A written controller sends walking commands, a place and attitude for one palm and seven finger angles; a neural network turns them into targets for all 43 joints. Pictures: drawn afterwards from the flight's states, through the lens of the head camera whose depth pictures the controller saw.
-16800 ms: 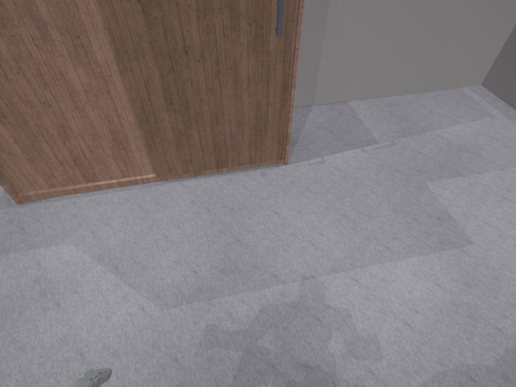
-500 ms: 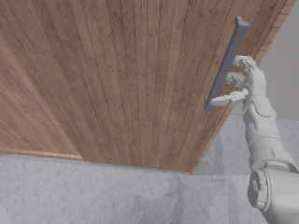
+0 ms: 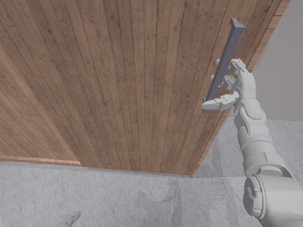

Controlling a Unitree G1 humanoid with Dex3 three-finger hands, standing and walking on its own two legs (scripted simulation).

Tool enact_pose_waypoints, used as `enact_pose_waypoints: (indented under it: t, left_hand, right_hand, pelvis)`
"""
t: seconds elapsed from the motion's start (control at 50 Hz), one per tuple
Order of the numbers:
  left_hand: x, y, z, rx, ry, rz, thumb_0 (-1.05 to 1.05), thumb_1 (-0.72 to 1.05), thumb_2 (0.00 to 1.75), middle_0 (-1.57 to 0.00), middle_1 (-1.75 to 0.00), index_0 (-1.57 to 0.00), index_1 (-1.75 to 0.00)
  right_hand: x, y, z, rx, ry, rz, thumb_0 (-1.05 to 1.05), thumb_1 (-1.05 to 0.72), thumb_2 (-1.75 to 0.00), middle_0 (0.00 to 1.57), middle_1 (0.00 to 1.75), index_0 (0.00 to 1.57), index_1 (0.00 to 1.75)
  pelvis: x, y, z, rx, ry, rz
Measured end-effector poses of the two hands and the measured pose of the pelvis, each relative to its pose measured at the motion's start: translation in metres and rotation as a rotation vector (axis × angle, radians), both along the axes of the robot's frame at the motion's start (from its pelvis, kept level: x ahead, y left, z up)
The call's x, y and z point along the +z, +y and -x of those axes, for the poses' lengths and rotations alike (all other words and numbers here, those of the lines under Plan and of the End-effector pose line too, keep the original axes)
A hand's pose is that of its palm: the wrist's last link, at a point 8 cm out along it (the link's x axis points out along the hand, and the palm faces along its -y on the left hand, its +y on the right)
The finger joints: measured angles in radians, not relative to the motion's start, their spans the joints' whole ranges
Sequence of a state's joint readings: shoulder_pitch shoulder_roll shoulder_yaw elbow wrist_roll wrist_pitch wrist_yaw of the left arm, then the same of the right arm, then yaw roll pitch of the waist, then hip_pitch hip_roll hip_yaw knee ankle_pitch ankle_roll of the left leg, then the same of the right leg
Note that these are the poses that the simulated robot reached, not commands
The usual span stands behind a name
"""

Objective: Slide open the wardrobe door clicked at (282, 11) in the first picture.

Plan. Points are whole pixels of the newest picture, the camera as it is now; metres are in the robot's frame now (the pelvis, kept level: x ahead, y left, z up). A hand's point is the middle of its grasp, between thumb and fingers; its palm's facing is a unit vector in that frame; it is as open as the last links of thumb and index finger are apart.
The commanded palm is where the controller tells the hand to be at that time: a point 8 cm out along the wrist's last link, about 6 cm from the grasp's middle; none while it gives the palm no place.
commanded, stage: slide the fingers in behind the handle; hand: right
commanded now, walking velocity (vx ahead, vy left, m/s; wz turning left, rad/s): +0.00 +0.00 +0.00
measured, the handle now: (217, 73) +0.51 -0.11 +0.15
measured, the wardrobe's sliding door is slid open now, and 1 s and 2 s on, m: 0.00 0.00 0.00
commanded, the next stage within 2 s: grip the handle and tug to test in 1.16 s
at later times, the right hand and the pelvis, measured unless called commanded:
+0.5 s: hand (214, 86) +0.46 -0.10 +0.14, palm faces -0.06 +1.00 +0.01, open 14.0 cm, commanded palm +0.43 -0.15 +0.15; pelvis +0.01 +0.00 +0.00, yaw +1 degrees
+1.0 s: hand (212, 86) +0.45 -0.09 +0.15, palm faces -0.06 +1.00 +0.01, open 14.2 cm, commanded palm +0.42 -0.14 +0.15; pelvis +0.01 +0.00 +0.00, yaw +0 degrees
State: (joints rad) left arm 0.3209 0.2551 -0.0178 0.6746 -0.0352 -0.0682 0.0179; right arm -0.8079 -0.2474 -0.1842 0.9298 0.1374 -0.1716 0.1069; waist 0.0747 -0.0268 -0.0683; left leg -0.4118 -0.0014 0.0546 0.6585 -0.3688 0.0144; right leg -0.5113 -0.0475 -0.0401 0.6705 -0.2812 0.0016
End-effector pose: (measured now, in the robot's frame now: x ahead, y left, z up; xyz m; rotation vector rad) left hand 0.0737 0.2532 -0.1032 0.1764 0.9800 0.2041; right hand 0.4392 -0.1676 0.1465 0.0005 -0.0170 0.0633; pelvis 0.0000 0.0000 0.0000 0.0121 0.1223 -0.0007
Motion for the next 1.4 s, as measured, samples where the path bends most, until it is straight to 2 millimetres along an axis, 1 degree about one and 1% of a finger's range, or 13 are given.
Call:
enact_pose_waypoints:
  t: [0.14,0.28,0.38,0.5,0.64,0.76,0.88,1.0,1.3,1.4]
  left_hand:
    - [-0.004,-0.002,0.008,0.010,0.021,0.016,0.01,0.90,0.90,-0.20,-0.30,-0.20,-0.30]
    - [-0.007,-0.001,0.022,0.037,0.061,0.025,0.01,0.90,0.90,-0.21,-0.30,-0.20,-0.30]
    - [-0.007,0.003,0.026,0.046,0.080,0.020,0.01,0.90,0.90,-0.20,-0.30,-0.20,-0.30]
    - [-0.005,0.006,0.021,0.043,0.073,0.009,0.01,0.90,0.90,-0.20,-0.30,-0.20,-0.30]
    - [-0.003,0.005,0.007,0.025,0.032,0.015,0.01,0.90,0.90,-0.20,-0.30,-0.20,-0.30]
    - [-0.001,0.000,-0.005,0.010,0.002,0.027,0.01,0.90,0.90,-0.20,-0.30,-0.20,-0.30]
    - [0.000,-0.004,-0.012,-0.003,-0.013,0.034,0.01,0.90,0.90,-0.20,-0.30,-0.20,-0.30]
    - [0.001,-0.004,-0.012,0.000,-0.013,0.030,0.01,0.90,0.90,-0.20,-0.30,-0.20,-0.30]
    - [0.000,-0.002,-0.004,0.022,0.011,0.023,0.01,0.90,0.90,-0.20,-0.30,-0.20,-0.30]
    - [0.001,-0.002,-0.005,0.026,0.008,0.024,0.01,0.90,0.90,-0.20,-0.30,-0.20,-0.30]
  right_hand:
    - [0.000,0.011,-0.006,0.000,0.004,-0.007,-0.01,0.50,-0.30,0.30,1.20,0.30,1.20]
    - [-0.002,0.010,-0.007,-0.008,0.000,-0.002,-0.01,0.50,-0.30,0.31,1.21,0.30,1.20]
    - [-0.003,0.009,-0.006,-0.011,0.001,-0.005,-0.01,0.50,-0.30,0.30,1.21,0.30,1.20]
    - [-0.005,0.011,-0.005,-0.004,0.008,-0.006,-0.01,0.50,-0.30,0.30,1.21,0.30,1.20]
    - [0.001,0.020,0.000,0.003,-0.019,-0.009,-0.01,0.50,-0.30,0.29,1.20,0.30,1.20]
    - [0.002,0.020,0.002,-0.013,-0.009,-0.006,-0.01,0.50,-0.30,0.28,1.20,0.29,1.20]
    - [0.002,0.018,0.006,-0.010,-0.010,-0.005,-0.01,0.50,-0.30,0.28,1.20,0.27,1.20]
    - [0.002,0.018,0.006,-0.006,-0.008,-0.006,-0.01,0.50,-0.30,0.28,1.20,0.26,1.19]
    - [0.002,0.018,0.007,-0.004,-0.010,-0.008,-0.01,0.50,-0.30,0.27,1.20,0.26,1.17]
    - [0.002,0.018,0.007,-0.005,-0.007,-0.007,-0.01,0.44,-0.32,0.28,1.21,0.26,1.18]
  pelvis:
    - [0.000,0.001,-0.002,0.007,0.007,0.004]
    - [0.001,0.003,-0.005,0.015,0.007,0.005]
    - [0.001,0.004,-0.007,0.015,0.005,0.004]
    - [0.002,0.004,-0.007,0.010,0.003,0.003]
    - [0.002,0.003,-0.008,0.010,-0.001,0.004]
    - [0.003,0.003,-0.009,0.010,-0.006,0.006]
    - [0.003,0.003,-0.009,0.007,-0.015,0.006]
    - [0.003,0.002,-0.009,0.008,-0.017,0.005]
    - [0.005,0.000,-0.012,0.015,-0.022,0.005]
    - [0.005,0.000,-0.013,0.018,-0.022,0.006]
